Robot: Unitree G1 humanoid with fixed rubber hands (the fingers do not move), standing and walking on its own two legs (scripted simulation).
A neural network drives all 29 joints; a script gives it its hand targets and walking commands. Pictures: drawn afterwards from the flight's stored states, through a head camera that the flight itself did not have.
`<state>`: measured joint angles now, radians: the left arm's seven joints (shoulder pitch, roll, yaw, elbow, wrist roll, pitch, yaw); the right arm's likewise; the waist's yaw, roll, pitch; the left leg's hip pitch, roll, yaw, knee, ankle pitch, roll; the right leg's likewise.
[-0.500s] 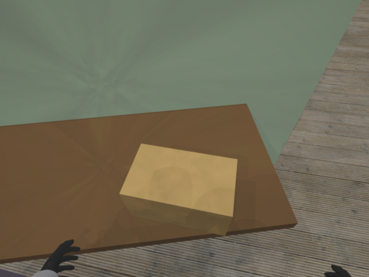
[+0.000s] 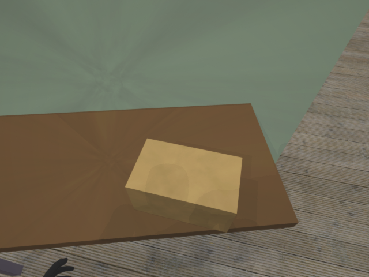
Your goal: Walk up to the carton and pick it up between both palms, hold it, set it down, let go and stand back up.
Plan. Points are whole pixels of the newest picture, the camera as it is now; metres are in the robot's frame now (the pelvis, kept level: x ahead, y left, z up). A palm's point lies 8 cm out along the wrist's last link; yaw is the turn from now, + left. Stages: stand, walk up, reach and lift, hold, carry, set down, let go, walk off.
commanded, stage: walk up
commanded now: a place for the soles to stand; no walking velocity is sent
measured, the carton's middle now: (186, 184) +0.38 +0.02 -0.14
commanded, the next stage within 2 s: reach and lift in 1.72 s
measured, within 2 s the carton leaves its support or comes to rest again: neither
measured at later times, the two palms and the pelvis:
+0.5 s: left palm out of the picture +0.11 +0.31 -0.10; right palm out of the picture +0.09 -0.34 -0.09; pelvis +0.01 +0.00 +0.00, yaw +0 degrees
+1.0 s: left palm (58, 268) +0.15 +0.30 -0.10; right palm out of the picture +0.12 -0.34 -0.09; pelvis +0.06 -0.01 +0.00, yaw -1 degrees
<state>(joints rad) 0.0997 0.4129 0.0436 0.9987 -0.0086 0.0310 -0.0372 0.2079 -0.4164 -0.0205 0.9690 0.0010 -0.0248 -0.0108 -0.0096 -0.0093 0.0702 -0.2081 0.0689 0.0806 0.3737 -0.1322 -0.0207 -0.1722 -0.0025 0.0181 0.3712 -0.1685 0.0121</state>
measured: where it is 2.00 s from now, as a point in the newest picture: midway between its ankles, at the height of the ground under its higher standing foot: outside the picture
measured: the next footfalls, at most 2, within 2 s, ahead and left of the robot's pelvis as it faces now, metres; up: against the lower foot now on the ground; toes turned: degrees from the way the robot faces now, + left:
none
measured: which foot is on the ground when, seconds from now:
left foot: down 0.00-1.00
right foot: down 0.00-1.00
